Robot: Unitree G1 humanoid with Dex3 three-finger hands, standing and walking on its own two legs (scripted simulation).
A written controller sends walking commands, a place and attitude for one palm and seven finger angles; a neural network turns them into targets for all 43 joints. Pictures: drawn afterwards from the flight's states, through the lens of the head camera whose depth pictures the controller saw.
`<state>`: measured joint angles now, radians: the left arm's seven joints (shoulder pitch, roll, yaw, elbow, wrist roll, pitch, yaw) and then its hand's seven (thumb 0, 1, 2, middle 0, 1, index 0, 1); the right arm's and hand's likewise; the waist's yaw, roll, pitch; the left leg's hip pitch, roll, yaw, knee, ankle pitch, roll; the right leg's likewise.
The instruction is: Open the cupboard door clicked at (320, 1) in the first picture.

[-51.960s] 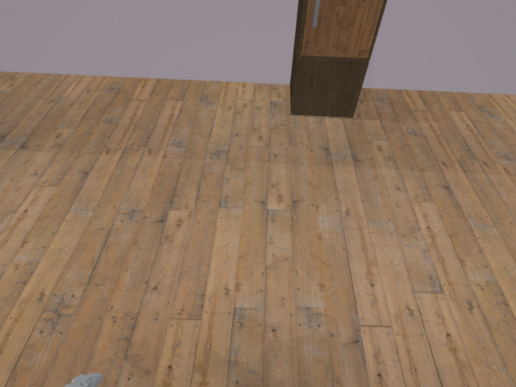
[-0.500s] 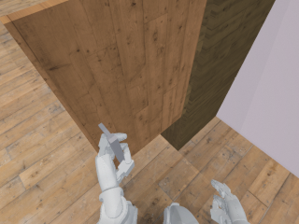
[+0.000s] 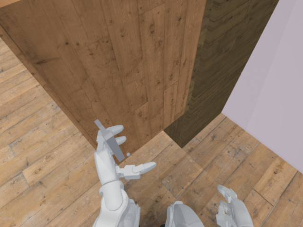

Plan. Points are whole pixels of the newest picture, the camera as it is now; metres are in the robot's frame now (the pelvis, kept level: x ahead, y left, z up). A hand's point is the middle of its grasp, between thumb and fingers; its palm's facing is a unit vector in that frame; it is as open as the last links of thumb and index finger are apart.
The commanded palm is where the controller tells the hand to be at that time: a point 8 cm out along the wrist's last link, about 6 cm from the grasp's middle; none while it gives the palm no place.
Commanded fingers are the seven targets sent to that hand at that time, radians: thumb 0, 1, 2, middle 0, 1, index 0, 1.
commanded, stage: open thumb and fingers to let go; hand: left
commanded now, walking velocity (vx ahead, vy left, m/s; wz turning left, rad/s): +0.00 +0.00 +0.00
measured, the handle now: (110, 142) +0.33 +0.12 +0.02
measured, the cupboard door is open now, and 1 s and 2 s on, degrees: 89 91 91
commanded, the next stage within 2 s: slide the hand sideways off the handle in 0.28 s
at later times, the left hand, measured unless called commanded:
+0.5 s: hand (126, 164) +0.28 +0.07 +0.01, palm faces +0.02 -1.00 -0.05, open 15.3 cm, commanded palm +0.25 +0.12 +0.02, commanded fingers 0.00 -0.50 0.30 -0.15 -0.30 -0.15 -0.30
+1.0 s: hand (112, 182) +0.23 +0.10 +0.02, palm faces -0.11 -0.99 +0.04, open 16.1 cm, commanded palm +0.21 +0.16 +0.02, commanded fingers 0.00 -0.50 0.30 -0.15 -0.30 -0.15 -0.30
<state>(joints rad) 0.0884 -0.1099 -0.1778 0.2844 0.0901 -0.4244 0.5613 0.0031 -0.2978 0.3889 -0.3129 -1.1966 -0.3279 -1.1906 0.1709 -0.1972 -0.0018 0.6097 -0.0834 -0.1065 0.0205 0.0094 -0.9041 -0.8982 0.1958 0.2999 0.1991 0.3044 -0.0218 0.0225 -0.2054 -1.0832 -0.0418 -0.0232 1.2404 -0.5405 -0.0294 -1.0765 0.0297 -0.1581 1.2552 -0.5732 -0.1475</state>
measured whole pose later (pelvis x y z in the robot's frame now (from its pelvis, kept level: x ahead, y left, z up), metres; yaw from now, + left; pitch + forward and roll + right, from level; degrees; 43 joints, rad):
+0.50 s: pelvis +0.00 +0.02 +0.00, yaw -1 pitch +21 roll +1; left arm 0.14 0.00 -0.24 0.25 0.07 -0.48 0.30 -0.01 -0.49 0.31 -0.32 -0.49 -0.30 -0.52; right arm 0.17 -0.20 0.02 0.55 -0.07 -0.10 0.03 0.01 -0.90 -0.90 0.20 0.30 0.20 0.30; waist -0.02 0.03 -0.20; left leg -1.09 -0.05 -0.01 1.28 -0.55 0.01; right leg -1.08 0.02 -0.15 1.28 -0.58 -0.13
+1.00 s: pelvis +0.00 +0.06 -0.01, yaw -3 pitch +21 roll -1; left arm 0.35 0.03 -0.30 0.04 0.03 -0.48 0.17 -0.01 -0.50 0.30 -0.16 -0.31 -0.20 -0.32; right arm 0.21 -0.20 0.04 0.43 -0.03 -0.03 0.04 0.01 -0.90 -0.90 0.20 0.30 0.20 0.30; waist -0.01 0.04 -0.20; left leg -1.11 -0.04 0.04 1.34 -0.59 0.07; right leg -1.10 0.03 -0.11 1.32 -0.58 -0.08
